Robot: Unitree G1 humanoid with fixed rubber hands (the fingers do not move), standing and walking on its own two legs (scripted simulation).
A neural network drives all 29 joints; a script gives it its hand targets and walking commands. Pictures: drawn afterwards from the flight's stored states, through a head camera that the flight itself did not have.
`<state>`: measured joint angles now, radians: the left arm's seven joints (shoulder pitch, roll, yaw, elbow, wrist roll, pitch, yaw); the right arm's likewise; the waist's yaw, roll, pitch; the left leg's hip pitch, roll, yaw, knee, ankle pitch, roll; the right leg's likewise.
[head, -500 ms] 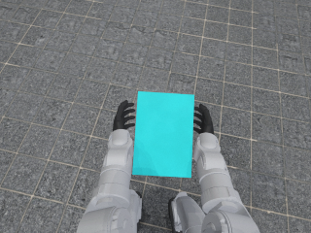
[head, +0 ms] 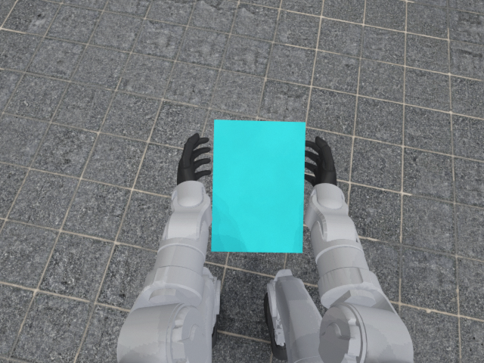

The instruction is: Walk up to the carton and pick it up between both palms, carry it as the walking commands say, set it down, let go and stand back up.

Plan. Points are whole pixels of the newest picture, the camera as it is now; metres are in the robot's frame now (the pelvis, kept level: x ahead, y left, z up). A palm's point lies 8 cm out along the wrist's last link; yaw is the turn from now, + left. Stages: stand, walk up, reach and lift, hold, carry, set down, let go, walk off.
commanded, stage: set down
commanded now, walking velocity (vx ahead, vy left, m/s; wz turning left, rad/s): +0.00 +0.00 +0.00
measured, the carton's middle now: (253, 185) +0.42 -0.02 -0.15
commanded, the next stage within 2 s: none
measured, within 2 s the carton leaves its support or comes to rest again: neither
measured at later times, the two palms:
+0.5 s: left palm (196, 179) +0.44 +0.09 -0.15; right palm (309, 180) +0.42 -0.14 -0.15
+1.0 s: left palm (200, 180) +0.46 +0.09 -0.23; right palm (298, 180) +0.45 -0.14 -0.23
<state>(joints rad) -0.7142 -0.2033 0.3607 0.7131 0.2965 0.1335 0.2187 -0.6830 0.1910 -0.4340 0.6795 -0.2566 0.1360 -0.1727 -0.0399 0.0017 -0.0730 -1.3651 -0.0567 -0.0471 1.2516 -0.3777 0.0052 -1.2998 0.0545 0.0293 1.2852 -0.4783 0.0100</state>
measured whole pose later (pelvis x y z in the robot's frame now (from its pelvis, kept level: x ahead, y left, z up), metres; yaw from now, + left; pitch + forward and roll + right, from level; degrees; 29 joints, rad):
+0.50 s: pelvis -0.01 -0.01 -0.07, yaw +0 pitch +35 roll -1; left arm -0.90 -0.15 0.41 0.75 0.28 0.18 0.22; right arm -0.87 0.16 -0.46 0.70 -0.25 0.19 -0.20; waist -0.03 0.01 -0.07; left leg -1.69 -0.06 -0.04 1.53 -0.44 -0.01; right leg -1.63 0.07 0.02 1.57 -0.56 0.01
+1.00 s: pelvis -0.02 +0.00 -0.14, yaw -1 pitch +39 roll -2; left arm -1.08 -0.11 0.42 0.75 0.26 0.24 0.25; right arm -1.05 0.10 -0.47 0.72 -0.24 0.23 -0.20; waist -0.02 0.01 -0.02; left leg -1.97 -0.07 -0.05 1.76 -0.47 -0.02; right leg -1.89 0.08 0.01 1.80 -0.60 0.02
